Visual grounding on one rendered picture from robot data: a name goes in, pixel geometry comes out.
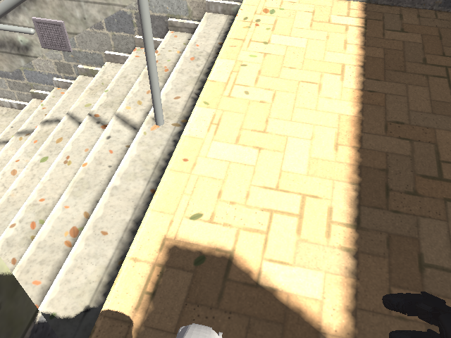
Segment stairs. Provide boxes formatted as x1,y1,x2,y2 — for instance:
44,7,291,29
0,12,236,338

